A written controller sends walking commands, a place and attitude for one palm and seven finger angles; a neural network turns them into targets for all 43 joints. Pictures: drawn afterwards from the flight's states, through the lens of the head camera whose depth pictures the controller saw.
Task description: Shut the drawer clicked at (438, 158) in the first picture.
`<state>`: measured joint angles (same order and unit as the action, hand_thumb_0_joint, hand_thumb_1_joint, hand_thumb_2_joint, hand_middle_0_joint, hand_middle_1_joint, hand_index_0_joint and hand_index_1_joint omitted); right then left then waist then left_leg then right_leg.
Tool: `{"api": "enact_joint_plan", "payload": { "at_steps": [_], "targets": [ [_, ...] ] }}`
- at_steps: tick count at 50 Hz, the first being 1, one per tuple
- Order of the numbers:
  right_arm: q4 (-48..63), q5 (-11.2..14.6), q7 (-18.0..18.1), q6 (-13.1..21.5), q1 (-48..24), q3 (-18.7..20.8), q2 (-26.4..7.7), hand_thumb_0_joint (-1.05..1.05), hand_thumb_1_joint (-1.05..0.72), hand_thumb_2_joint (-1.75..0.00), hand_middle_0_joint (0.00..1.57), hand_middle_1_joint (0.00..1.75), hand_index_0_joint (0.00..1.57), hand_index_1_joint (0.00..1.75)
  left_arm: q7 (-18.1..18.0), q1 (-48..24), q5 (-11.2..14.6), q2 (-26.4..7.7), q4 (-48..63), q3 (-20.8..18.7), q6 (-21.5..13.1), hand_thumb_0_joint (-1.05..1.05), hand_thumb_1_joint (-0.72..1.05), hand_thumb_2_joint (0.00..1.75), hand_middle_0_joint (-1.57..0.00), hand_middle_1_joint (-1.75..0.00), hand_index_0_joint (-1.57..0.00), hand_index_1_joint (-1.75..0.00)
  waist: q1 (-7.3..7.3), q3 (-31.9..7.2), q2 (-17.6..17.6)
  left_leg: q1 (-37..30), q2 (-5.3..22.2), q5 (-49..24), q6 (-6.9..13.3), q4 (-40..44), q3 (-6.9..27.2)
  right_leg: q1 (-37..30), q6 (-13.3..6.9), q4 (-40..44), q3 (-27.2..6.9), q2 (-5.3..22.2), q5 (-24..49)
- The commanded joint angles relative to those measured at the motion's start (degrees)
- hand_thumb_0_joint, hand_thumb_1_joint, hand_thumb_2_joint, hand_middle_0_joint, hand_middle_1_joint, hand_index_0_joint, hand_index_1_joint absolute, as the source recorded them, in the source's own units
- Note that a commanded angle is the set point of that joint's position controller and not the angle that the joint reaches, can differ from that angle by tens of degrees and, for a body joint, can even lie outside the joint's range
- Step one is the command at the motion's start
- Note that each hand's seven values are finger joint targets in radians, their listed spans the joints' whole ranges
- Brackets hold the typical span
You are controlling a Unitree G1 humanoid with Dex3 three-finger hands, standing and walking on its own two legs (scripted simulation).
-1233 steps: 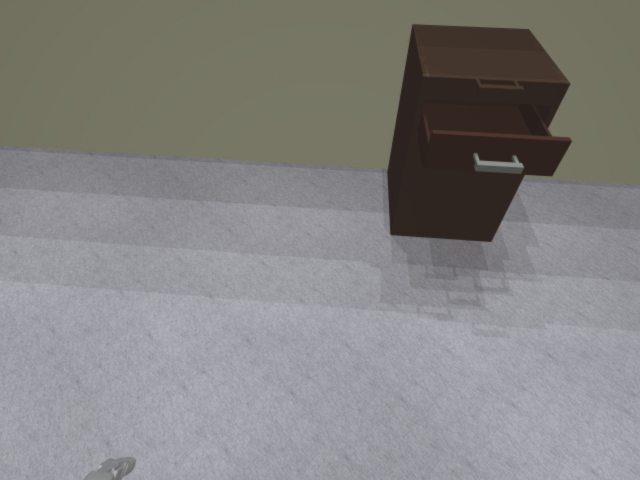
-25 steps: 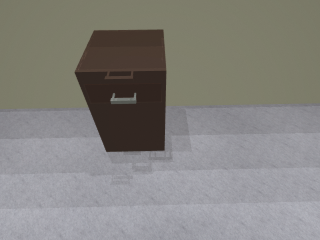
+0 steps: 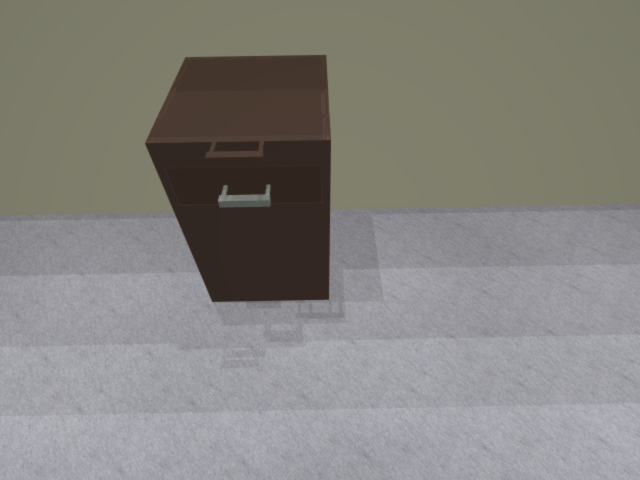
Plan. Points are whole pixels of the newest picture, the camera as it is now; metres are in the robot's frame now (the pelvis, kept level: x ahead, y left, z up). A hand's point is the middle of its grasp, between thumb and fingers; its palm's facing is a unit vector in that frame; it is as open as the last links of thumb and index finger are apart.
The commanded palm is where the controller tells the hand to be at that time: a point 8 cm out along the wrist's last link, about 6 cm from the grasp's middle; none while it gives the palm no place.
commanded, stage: stand and wait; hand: left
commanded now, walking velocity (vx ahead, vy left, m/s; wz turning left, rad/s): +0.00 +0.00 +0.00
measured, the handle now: (245, 194) +0.79 +0.24 -0.21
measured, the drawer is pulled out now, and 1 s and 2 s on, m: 0.00 0.00 0.00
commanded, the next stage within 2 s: none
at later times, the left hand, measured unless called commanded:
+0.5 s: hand out of the picture +0.03 +0.19 -0.17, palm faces +0.01 -0.97 -0.24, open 7.4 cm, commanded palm none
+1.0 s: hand out of the picture +0.03 +0.19 -0.17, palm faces +0.01 -0.97 -0.25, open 7.4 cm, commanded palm none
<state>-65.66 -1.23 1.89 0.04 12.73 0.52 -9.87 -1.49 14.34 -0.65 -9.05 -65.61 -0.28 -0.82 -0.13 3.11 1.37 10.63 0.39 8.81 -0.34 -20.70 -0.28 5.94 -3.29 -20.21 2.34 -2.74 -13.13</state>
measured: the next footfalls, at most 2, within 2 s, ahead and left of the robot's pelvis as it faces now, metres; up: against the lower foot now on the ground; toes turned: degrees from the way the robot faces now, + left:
none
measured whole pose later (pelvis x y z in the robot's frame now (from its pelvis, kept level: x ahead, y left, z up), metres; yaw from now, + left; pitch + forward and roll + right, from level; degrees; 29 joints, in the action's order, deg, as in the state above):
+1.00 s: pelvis +0.01 +0.00 +0.00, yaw -1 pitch -2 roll +0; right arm -65.9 -1.2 1.9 0.2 11.7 0.5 -11.8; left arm -1.4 13.1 -0.6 -11.0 -65.3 -0.7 -1.0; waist -0.2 2.8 1.2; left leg 8.7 0.8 9.1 -0.7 -19.3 -0.7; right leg 4.0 -3.6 -18.2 1.8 -3.2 -12.8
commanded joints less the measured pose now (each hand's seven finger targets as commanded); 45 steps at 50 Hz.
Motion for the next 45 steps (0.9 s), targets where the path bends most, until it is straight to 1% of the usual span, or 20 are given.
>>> {"api": "enact_joint_plan", "payload": {
  "at_steps": [1, 5, 6, 13, 14, 20, 21, 22, 24, 26, 28, 29, 30, 31, 33, 37, 39, 40, 42, 45],
  "targets": [
    [1.6, 0.2, 0.5, 0.5, 3.2, 1.0, -6.2, 0.00, -0.90, -0.90, 0.20, 0.30, 0.20, 0.30, -0.8, 3.0, 0.1, -8.0, 1.5, -1.5, -0.9, 0.00, 0.90, 0.90, -0.20, -0.30, -0.20, -0.30, -0.37, -0.8, -1.3, -4.0, 5.1, -7.1, 1.9, 1.4, 3.9, 3.5, 0.7, 5.1, -6.6, 8.7, 9.7],
    [1.6, 0.1, 0.5, 0.4, 2.6, 1.0, -6.4, 0.00, -0.90, -0.90, 0.20, 0.30, 0.20, 0.30, -0.8, 2.6, 0.1, -8.2, 1.5, -1.5, -0.8, 0.00, 0.90, 0.90, -0.20, -0.30, -0.20, -0.30, -0.31, 0.3, -0.9, -3.8, 5.1, -6.6, 1.8, 1.7, 3.9, 3.9, 0.7, 5.4, -6.4, 8.7, 9.0],
    [1.5, 0.1, 0.5, 0.5, 2.7, 1.0, -6.5, 0.00, -0.90, -0.90, 0.20, 0.30, 0.20, 0.30, -0.7, 2.6, 0.1, -8.4, 1.5, -1.6, -0.9, 0.00, 0.90, 0.90, -0.20, -0.30, -0.20, -0.30, -0.32, -0.4, -1.5, -4.0, 5.2, -7.1, 1.8, 1.6, 3.8, 3.5, 0.7, 5.3, -6.5, 8.6, 9.8],
    [1.4, 0.1, 0.4, 0.4, 2.4, 0.9, -6.9, 0.00, -0.90, -0.90, 0.20, 0.30, 0.20, 0.30, -0.7, 1.7, 0.1, -8.7, 1.8, -1.7, -0.7, 0.00, 0.90, 0.90, -0.20, -0.30, -0.20, -0.30, -0.34, 0.6, -1.3, -3.7, 5.3, -6.3, 1.8, 2.2, 4.0, 3.8, 0.5, 5.8, -6.5, 8.6, 7.3],
    [1.4, 0.1, 0.4, 0.5, 2.4, 1.0, -6.9, 0.00, -0.90, -0.90, 0.20, 0.30, 0.20, 0.30, -0.6, 1.7, 0.1, -8.9, 1.7, -1.7, -0.8, 0.00, 0.90, 0.90, -0.20, -0.30, -0.20, -0.30, -0.22, 0.0, -1.4, -4.0, 5.2, -6.4, 1.8, 2.3, 4.0, 3.6, 0.5, 5.8, -6.5, 8.6, 7.3],
    [1.5, 0.1, 0.5, 0.7, 2.2, 0.9, -7.3, 0.00, -0.90, -0.90, 0.20, 0.30, 0.20, 0.30, -0.6, 1.5, 0.2, -9.2, 1.9, -1.8, -0.9, 0.00, 0.90, 0.90, -0.20, -0.30, -0.20, -0.30, -0.17, -1.2, -0.9, -4.8, 5.4, -8.2, 1.8, 2.2, 4.1, 2.6, 0.4, 5.2, -6.4, 8.6, 9.8],
    [1.5, 0.2, 0.5, 0.7, 2.3, 1.0, -7.6, 0.00, -0.90, -0.90, 0.20, 0.30, 0.20, 0.30, -0.6, 1.5, 0.2, -9.3, 2.0, -1.9, -0.9, 0.00, 0.90, 0.90, -0.20, -0.30, -0.20, -0.30, -0.21, -1.2, -1.2, -4.8, 5.5, -8.3, 1.8, 2.1, 4.0, 2.5, 0.5, 5.3, -6.4, 8.7, 10.3],
    [1.5, 0.2, 0.5, 0.6, 2.1, 1.0, -7.7, 0.00, -0.90, -0.90, 0.20, 0.30, 0.20, 0.30, -0.7, 1.4, 0.1, -9.5, 2.0, -1.9, -0.8, 0.00, 0.90, 0.90, -0.20, -0.30, -0.20, -0.30, -0.17, -0.3, -1.2, -4.5, 5.4, -8.1, 1.8, 2.1, 4.1, 3.0, 0.5, 5.4, -6.3, 8.6, 10.0],
    [1.4, 0.2, 0.4, 0.7, 2.1, 1.0, -7.6, 0.00, -0.90, -0.90, 0.20, 0.30, 0.20, 0.30, -0.6, 1.5, 0.2, -9.4, 1.9, -1.8, -0.8, 0.00, 0.90, 0.90, -0.20, -0.30, -0.20, -0.30, -0.15, -0.4, -1.5, -4.8, 5.5, -7.7, 1.8, 2.4, 4.0, 3.2, 0.4, 5.5, -6.3, 8.6, 9.0],
    [1.4, 0.2, 0.5, 0.7, 2.1, 1.0, -7.8, 0.00, -0.90, -0.90, 0.20, 0.30, 0.20, 0.30, -0.6, 1.4, 0.1, -9.6, 2.0, -1.9, -0.9, 0.00, 0.90, 0.90, -0.20, -0.30, -0.20, -0.30, -0.22, -0.5, -1.9, -4.8, 5.5, -7.9, 1.8, 2.3, 4.0, 2.9, 0.6, 5.7, -6.5, 8.7, 10.0],
    [1.4, 0.2, 0.4, 0.6, 2.1, 1.0, -7.8, 0.00, -0.90, -0.90, 0.20, 0.30, 0.20, 0.30, -0.7, 1.2, 0.1, -9.7, 2.1, -1.8, -0.9, 0.00, 0.90, 0.90, -0.20, -0.30, -0.20, -0.30, -0.25, -0.8, -1.4, -5.0, 5.5, -8.2, 1.8, 2.3, 4.0, 2.8, 0.5, 5.4, -6.4, 8.7, 10.2],
    [1.4, 0.2, 0.5, 0.6, 2.1, 1.0, -7.7, 0.00, -0.90, -0.90, 0.20, 0.30, 0.20, 0.30, -0.6, 1.5, 0.2, -9.6, 1.9, -1.9, -0.9, 0.00, 0.90, 0.90, -0.20, -0.30, -0.20, -0.30, -0.19, -1.0, -1.6, -5.1, 5.4, -7.9, 1.8, 2.3, 3.9, 2.7, 0.6, 5.6, -6.5, 8.7, 10.1],
    [1.4, 0.2, 0.4, 0.5, 1.8, 1.0, -7.8, 0.00, -0.90, -0.90, 0.20, 0.30, 0.20, 0.30, -0.6, 1.4, 0.2, -9.7, 1.8, -1.8, -0.9, 0.00, 0.90, 0.90, -0.20, -0.30, -0.20, -0.30, -0.21, 0.0, -1.4, -4.8, 5.3, -7.1, 1.7, 2.4, 4.0, 3.4, 0.6, 6.0, -6.6, 8.8, 9.2],
    [1.4, 0.2, 0.4, 0.5, 2.0, 1.0, -7.8, 0.00, -0.90, -0.90, 0.20, 0.30, 0.20, 0.30, -0.7, 1.4, 0.2, -9.7, 1.9, -1.9, -0.9, 0.00, 0.90, 0.90, -0.20, -0.30, -0.20, -0.30, -0.29, -0.2, -2.3, -4.8, 5.4, -6.6, 1.7, 2.5, 3.9, 3.2, 0.7, 6.3, -6.7, 8.7, 8.6],
    [1.3, 0.2, 0.3, 0.5, 1.8, 1.0, -7.8, 0.00, -0.90, -0.90, 0.20, 0.30, 0.20, 0.30, -0.7, 1.3, 0.1, -9.7, 1.9, -1.8, -0.8, 0.00, 0.90, 0.90, -0.20, -0.30, -0.20, -0.30, -0.25, 0.4, -1.6, -4.6, 5.3, -6.4, 1.7, 2.6, 4.0, 3.6, 0.7, 6.4, -6.7, 8.7, 7.7],
    [1.6, 0.2, 0.4, 0.5, 1.6, 1.1, -8.4, 0.00, -0.90, -0.90, 0.20, 0.30, 0.20, 0.30, -0.7, 1.3, 0.1, -10.2, 2.0, -1.9, -1.0, 0.00, 0.90, 0.90, -0.20, -0.30, -0.20, -0.30, -0.32, -1.0, -1.0, -5.2, 5.4, -7.5, 1.8, 2.1, 3.9, 2.8, 0.8, 6.1, -6.9, 8.7, 9.9],
    [1.5, 0.2, 0.4, 0.6, 1.5, 1.1, -8.2, 0.00, -0.90, -0.90, 0.20, 0.30, 0.20, 0.30, -0.7, 1.2, 0.1, -10.2, 2.0, -2.0, -1.0, 0.00, 0.90, 0.90, -0.20, -0.30, -0.20, -0.30, -0.28, -0.8, -1.3, -5.1, 5.4, -7.5, 1.7, 2.2, 3.8, 2.6, 0.9, 6.2, -6.8, 8.9, 10.7],
    [1.6, 0.2, 0.4, 0.6, 1.5, 1.1, -8.5, 0.00, -0.90, -0.90, 0.20, 0.30, 0.20, 0.30, -0.6, 1.2, 0.2, -10.2, 2.0, -1.9, -1.0, 0.00, 0.90, 0.90, -0.20, -0.30, -0.20, -0.30, -0.34, -0.9, -2.0, -5.3, 5.5, -7.7, 1.7, 2.3, 3.9, 2.6, 0.8, 6.0, -6.6, 8.8, 10.8],
    [1.7, 0.3, 0.5, 0.6, 1.5, 1.2, -8.7, 0.00, -0.90, -0.90, 0.20, 0.30, 0.20, 0.30, -0.7, 1.3, 0.1, -10.5, 2.1, -2.0, -1.1, 0.00, 0.90, 0.90, -0.20, -0.30, -0.20, -0.30, -0.37, -1.4, -2.1, -5.6, 5.5, -8.6, 1.8, 1.9, 3.9, 2.2, 1.0, 5.8, -6.7, 8.8, 12.9],
    [1.6, 0.2, 0.5, 0.7, 1.2, 1.1, -8.6, 0.00, -0.90, -0.90, 0.20, 0.30, 0.20, 0.30, -0.7, 1.3, 0.1, -10.4, 2.0, -2.0, -1.0, 0.00, 0.90, 0.90, -0.20, -0.30, -0.20, -0.30, -0.28, -1.3, -1.1, -5.8, 5.6, -8.5, 1.7, 2.2, 3.7, 2.2, 0.8, 5.9, -6.8, 9.0, 12.5]
  ]
}}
